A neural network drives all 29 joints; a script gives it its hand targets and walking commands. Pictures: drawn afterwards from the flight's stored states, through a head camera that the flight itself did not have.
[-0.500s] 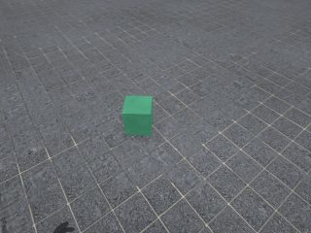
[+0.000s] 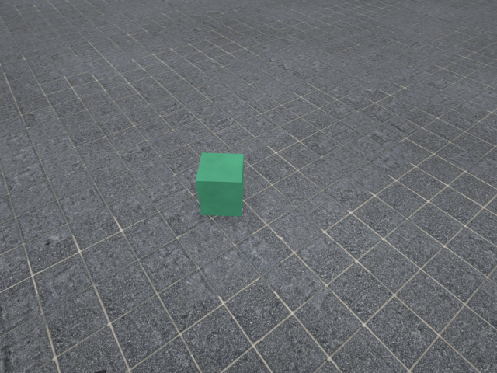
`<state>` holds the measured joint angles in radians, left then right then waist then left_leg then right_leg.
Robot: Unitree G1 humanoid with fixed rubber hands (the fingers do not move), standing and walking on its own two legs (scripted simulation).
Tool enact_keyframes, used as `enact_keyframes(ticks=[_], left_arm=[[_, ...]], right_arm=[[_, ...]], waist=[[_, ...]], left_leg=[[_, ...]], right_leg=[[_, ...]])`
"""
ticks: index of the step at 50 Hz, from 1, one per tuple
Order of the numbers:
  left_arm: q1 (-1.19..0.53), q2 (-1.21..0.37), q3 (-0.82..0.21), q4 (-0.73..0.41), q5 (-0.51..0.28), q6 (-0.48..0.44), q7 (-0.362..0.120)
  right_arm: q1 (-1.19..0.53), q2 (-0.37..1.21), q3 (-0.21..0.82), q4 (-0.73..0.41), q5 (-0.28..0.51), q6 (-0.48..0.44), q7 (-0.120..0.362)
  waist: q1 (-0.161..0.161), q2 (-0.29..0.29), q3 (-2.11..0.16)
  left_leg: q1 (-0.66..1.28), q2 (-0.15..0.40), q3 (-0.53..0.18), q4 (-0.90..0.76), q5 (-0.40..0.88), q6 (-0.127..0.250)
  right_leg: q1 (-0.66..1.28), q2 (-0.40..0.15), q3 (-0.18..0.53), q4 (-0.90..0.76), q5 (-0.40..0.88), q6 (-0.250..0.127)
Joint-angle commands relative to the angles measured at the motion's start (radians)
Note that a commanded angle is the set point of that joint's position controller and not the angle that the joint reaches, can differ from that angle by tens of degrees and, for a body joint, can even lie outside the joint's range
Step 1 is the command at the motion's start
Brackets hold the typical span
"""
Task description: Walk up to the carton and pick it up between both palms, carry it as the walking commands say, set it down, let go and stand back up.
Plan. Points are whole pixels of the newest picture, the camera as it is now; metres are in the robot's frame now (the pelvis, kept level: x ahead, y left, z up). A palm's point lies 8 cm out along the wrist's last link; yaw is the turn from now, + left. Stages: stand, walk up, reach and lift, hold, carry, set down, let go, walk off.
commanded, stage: walk up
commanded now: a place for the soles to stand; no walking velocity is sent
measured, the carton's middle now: (222, 184) +1.10 +0.16 -0.63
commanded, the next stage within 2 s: none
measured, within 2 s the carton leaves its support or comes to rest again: neither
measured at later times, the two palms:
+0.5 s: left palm out of the picture +0.15 +0.41 -0.09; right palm out of the picture +0.16 -0.25 -0.09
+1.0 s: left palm (26, 313) +0.24 +0.41 -0.08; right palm (366, 282) +0.33 -0.23 -0.11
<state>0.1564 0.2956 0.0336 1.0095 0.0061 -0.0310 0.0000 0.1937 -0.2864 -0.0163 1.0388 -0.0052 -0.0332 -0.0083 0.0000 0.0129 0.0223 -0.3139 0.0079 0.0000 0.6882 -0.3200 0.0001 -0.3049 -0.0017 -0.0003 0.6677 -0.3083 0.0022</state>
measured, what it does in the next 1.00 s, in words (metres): walks ahead: left foot, then right foot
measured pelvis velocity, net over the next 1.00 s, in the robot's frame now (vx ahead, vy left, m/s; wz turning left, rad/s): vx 0.22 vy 0.08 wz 0.11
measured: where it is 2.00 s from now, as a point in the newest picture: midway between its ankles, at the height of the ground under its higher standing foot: (219, 311)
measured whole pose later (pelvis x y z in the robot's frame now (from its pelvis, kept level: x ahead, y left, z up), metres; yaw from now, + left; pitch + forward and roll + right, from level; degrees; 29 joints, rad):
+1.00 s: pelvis +0.22 +0.08 +0.00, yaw +6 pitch -3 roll +0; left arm 0.31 0.42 0.07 0.87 0.01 -0.09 -0.03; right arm 0.26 -0.42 -0.08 0.89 -0.01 -0.06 0.08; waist 0.00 0.04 0.05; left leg -0.49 0.03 0.00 0.86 -0.38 0.03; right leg -0.31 -0.07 -0.02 0.69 -0.34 0.00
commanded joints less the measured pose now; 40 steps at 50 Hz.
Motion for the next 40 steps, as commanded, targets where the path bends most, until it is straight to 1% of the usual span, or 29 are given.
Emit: enact_keyframes(ticks=[1, 2, 3, 4, 5, 6, 8, 10, 11, 12, 13, 14, 15, 16, 17, 19, 20, 21, 26, 29, 31, 32, 33, 34, 35, 36, 37, 38, 40], left_arm=[[0.073, 0.354, 0.099, -0.080, 0.024, -0.047, -0.017], [0.089, 0.364, 0.107, -0.081, 0.030, -0.051, -0.018], [0.135, 0.387, 0.116, -0.081, 0.033, -0.056, -0.015], [0.151, 0.415, 0.127, -0.085, 0.041, -0.067, -0.007], [0.148, 0.418, 0.130, -0.106, 0.036, -0.078, 0.000], [0.142, 0.409, 0.128, -0.115, 0.030, -0.083, 0.004], [0.123, 0.398, 0.131, -0.128, 0.035, -0.084, -0.002], [0.086, 0.415, 0.138, -0.150, 0.043, -0.076, -0.018], [0.017, 0.429, 0.138, -0.171, 0.049, -0.067, -0.023], [-0.083, 0.416, 0.128, -0.197, 0.046, -0.056, -0.023], [-0.083, 0.341, 0.110, -0.197, 0.050, -0.043, -0.025], [-0.058, 0.207, 0.074, -0.220, 0.032, -0.043, -0.020], [-0.105, 0.221, 0.061, -0.246, 0.032, -0.046, -0.011], [-0.075, 0.283, 0.070, -0.225, 0.031, -0.049, -0.014], [-0.059, 0.333, 0.077, -0.209, 0.017, -0.048, -0.021], [0.043, 0.341, 0.090, -0.168, 0.008, -0.043, -0.033], [0.060, 0.343, 0.095, -0.157, 0.012, -0.041, -0.038], [0.051, 0.341, 0.097, -0.151, 0.014, -0.037, -0.039], [-0.059, 0.326, 0.084, -0.185, 0.018, -0.044, -0.045], [-0.092, 0.306, 0.075, -0.200, 0.019, -0.062, -0.049], [-0.047, 0.288, 0.074, -0.194, 0.015, -0.079, -0.045], [0.057, 0.300, 0.082, -0.168, 0.016, -0.091, -0.039], [0.208, 0.366, 0.107, -0.134, 0.031, -0.101, -0.027], [0.297, 0.457, 0.141, -0.132, 0.038, -0.105, -0.012], [0.268, 0.504, 0.143, -0.164, 0.023, -0.098, -0.007], [0.208, 0.482, 0.133, -0.180, 0.014, -0.099, -0.011], [0.167, 0.446, 0.122, -0.192, 0.011, -0.100, -0.013], [0.134, 0.415, 0.119, -0.203, 0.008, -0.095, -0.013], [0.101, 0.393, 0.108, -0.213, 0.016, -0.093, -0.016]], right_arm=[[-0.060, -0.344, -0.086, -0.107, -0.039, -0.018, 0.048], [-0.103, -0.324, -0.084, -0.135, -0.040, -0.016, 0.056], [-0.112, -0.293, -0.075, -0.153, -0.043, -0.015, 0.061], [-0.113, -0.279, -0.072, -0.162, -0.050, -0.016, 0.063], [-0.131, -0.294, -0.077, -0.176, -0.057, -0.017, 0.064], [-0.126, -0.310, -0.082, -0.170, -0.052, -0.018, 0.070], [-0.097, -0.303, -0.083, -0.188, -0.040, -0.030, 0.083], [-0.058, -0.310, -0.099, -0.201, -0.039, -0.028, 0.099], [0.026, -0.309, -0.105, -0.181, -0.028, -0.024, 0.104], [0.156, -0.304, -0.113, -0.137, -0.021, -0.027, 0.101], [0.314, -0.320, -0.134, -0.069, -0.028, -0.034, 0.091], [0.431, -0.427, -0.164, -0.052, -0.045, -0.041, 0.066], [0.293, -0.471, -0.155, -0.109, -0.041, -0.048, 0.049], [0.183, -0.450, -0.146, -0.156, -0.023, -0.050, 0.035], [0.133, -0.452, -0.139, -0.155, -0.015, -0.055, 0.029], [0.090, -0.415, -0.123, -0.165, -0.019, -0.070, 0.029], [0.105, -0.395, -0.117, -0.168, -0.017, -0.070, 0.035], [0.113, -0.389, -0.115, -0.170, -0.015, -0.070, 0.036], [0.140, -0.403, -0.115, -0.173, -0.014, -0.071, 0.039], [0.161, -0.413, -0.118, -0.179, -0.012, -0.070, 0.041], [0.130, -0.394, -0.109, -0.198, -0.009, -0.062, 0.044], [0.099, -0.380, -0.102, -0.217, 0.000, -0.058, 0.044], [0.091, -0.318, -0.085, -0.236, 0.008, -0.060, 0.045], [0.109, -0.236, -0.054, -0.263, 0.006, -0.066, 0.044], [0.075, -0.292, -0.061, -0.273, -0.011, -0.061, 0.036], [0.046, -0.371, -0.084, -0.269, -0.009, -0.053, 0.034], [0.061, -0.373, -0.089, -0.250, -0.011, -0.052, 0.040], [0.076, -0.354, -0.086, -0.251, -0.015, -0.050, 0.049], [0.104, -0.334, -0.088, -0.245, -0.009, -0.045, 0.067]], waist=[[0.056, 0.032, 0.017], [0.071, -0.010, 0.064], [0.078, -0.109, 0.070], [0.073, -0.194, 0.093], [0.073, -0.088, 0.120], [0.058, -0.030, 0.085], [0.051, -0.083, 0.015], [0.031, -0.173, 0.007], [-0.021, -0.229, 0.021], [-0.115, -0.203, 0.028], [-0.177, -0.048, -0.014], [-0.221, 0.337, -0.019], [-0.182, 0.302, 0.084], [-0.107, 0.064, 0.107], [-0.076, 0.035, 0.105], [-0.030, 0.084, 0.064], [-0.029, 0.098, 0.052], [-0.032, 0.105, 0.058], [-0.055, 0.130, 0.117], [-0.072, 0.140, 0.102], [-0.037, 0.164, 0.055], [0.021, 0.124, -0.008], [0.096, -0.026, -0.107], [0.129, -0.281, -0.164], [0.108, -0.236, -0.115], [0.081, -0.080, -0.051], [0.055, -0.044, -0.012], [0.049, -0.075, 0.000], [0.029, -0.164, 0.019]], left_leg=[[-0.240, 0.091, -0.265, -0.221, -0.549, 0.131], [-0.348, 0.065, -0.217, -0.151, -0.487, 0.109], [-0.444, 0.026, -0.113, 0.010, -0.353, 0.082], [-0.491, 0.014, -0.006, 0.267, -0.172, 0.057], [-0.525, 0.062, -0.092, 0.317, -0.144, 0.046], [-0.500, 0.064, -0.106, 0.314, -0.121, 0.047], [-0.449, 0.074, -0.053, 0.196, -0.183, 0.046], [-0.251, 0.051, 0.004, 0.110, -0.205, 0.047], [-0.109, 0.049, 0.028, 0.054, -0.180, 0.056], [0.110, 0.049, 0.037, -0.095, -0.070, 0.065], [0.353, -0.034, 0.051, -0.120, -0.060, 0.049], [0.468, 0.176, -0.401, -0.396, -0.462, 0.108], [0.338, 0.291, -0.719, -0.573, -0.532, 0.155], [0.270, 0.322, -0.705, -0.540, -0.460, 0.158], [0.235, 0.300, -0.641, -0.496, -0.340, 0.138], [0.180, 0.247, -0.519, -0.463, -0.224, 0.158], [0.149, 0.224, -0.473, -0.455, -0.172, 0.161], [0.136, 0.211, -0.450, -0.451, -0.179, 0.155], [0.132, 0.231, -0.417, -0.434, -0.132, 0.220], [0.155, 0.231, -0.358, -0.346, 0.137, 0.246], [0.112, 0.209, -0.276, -0.237, 0.360, 0.229], [0.024, 0.169, -0.193, -0.101, 0.389, 0.184], [-0.109, 0.085, -0.112, 0.175, 0.404, 0.126], [-0.359, -0.051, -0.041, 0.446, 0.087, 0.057], [-0.461, -0.078, -0.115, 0.529, -0.207, 0.058], [-0.485, -0.032, -0.167, 0.576, -0.176, 0.067], [-0.478, 0.005, -0.141, 0.564, -0.137, 0.064], [-0.464, 0.037, -0.118, 0.482, -0.099, 0.050], [-0.359, 0.051, -0.048, 0.326, -0.100, 0.029]], right_leg=[[0.106, -0.101, 0.169, -0.173, -0.537, -0.111], [0.130, -0.140, 0.238, -0.240, -0.594, -0.140], [0.214, -0.236, 0.371, -0.340, -0.634, -0.185], [0.246, -0.392, 0.533, -0.468, -0.625, -0.253], [0.263, -0.435, 0.569, -0.486, -0.549, -0.288], [0.295, -0.407, 0.516, -0.483, -0.478, -0.275], [0.358, -0.350, 0.366, -0.395, -0.242, -0.241], [0.150, -0.316, 0.272, -0.409, -0.379, -0.214], [0.002, -0.302, 0.224, -0.405, -0.405, -0.195], [-0.177, -0.248, 0.114, -0.295, -0.410, -0.158], [-0.349, -0.137, 0.007, -0.028, -0.443, -0.127], [-0.573, 0.014, -0.132, 0.429, -0.340, -0.062], [-0.663, 0.032, 0.042, 0.542, -0.253, -0.049], [-0.588, -0.043, 0.098, 0.549, -0.149, -0.044], [-0.557, -0.082, 0.092, 0.525, -0.090, -0.045], [-0.417, -0.097, 0.067, 0.414, -0.031, -0.037], [-0.361, -0.081, 0.044, 0.387, -0.032, -0.032], [-0.351, -0.072, 0.034, 0.362, -0.031, -0.028], [-0.378, -0.089, 0.012, 0.202, 0.011, -0.021], [-0.308, -0.067, -0.028, 0.091, -0.049, -0.024], [-0.148, -0.030, -0.068, -0.024, -0.019, -0.041], [0.077, 0.002, -0.084, -0.150, 0.054, -0.059], [0.331, -0.053, 0.041, -0.203, 0.044, -0.100], [0.519, -0.312, 0.437, -0.297, -0.136, -0.185], [0.448, -0.437, 0.699, -0.404, -0.347, -0.257], [0.361, -0.430, 0.688, -0.401, -0.481, -0.281], [0.305, -0.386, 0.563, -0.362, -0.388, -0.269], [0.283, -0.334, 0.431, -0.346, -0.306, -0.255], [0.148, -0.278, 0.276, -0.360, -0.226, -0.229]])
